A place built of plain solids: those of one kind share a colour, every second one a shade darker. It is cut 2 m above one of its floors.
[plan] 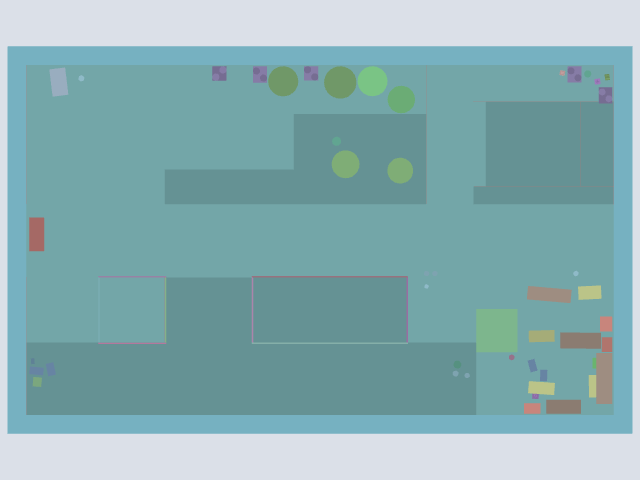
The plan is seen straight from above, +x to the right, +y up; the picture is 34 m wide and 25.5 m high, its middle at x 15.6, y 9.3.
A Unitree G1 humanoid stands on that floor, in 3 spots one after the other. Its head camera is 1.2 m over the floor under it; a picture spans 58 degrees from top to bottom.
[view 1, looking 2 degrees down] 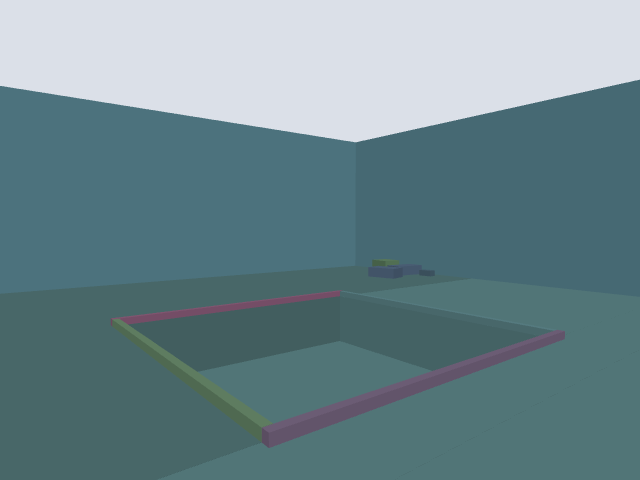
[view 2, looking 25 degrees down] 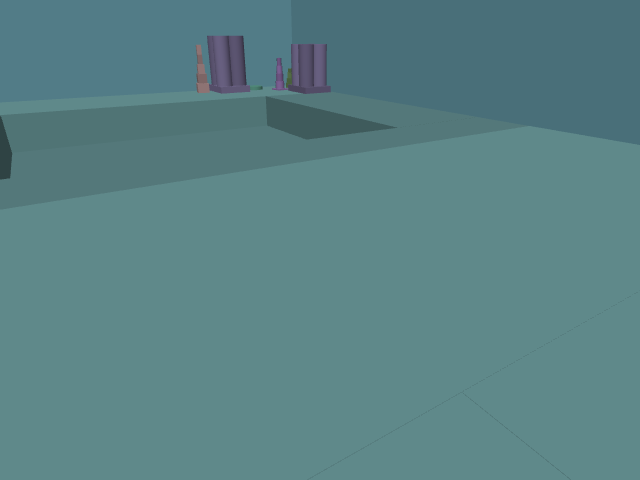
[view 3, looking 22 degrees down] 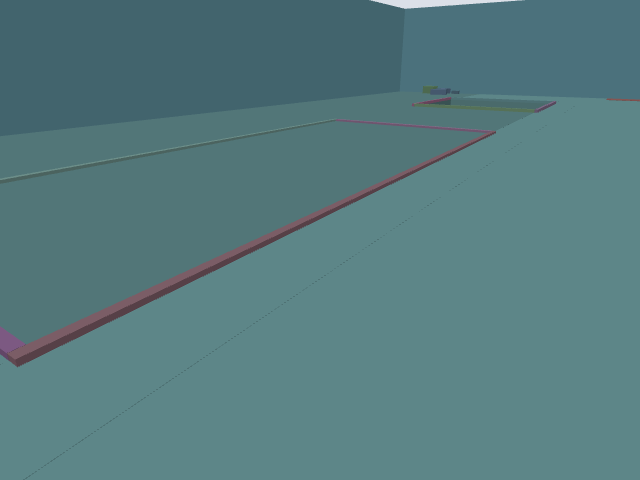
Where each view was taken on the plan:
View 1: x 8.63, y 9.36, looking -128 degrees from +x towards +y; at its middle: wall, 11.89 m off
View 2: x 25.00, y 7.24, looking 58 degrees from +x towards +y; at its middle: floor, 2.84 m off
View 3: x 20.80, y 9.31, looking -146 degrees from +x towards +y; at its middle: floor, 3.20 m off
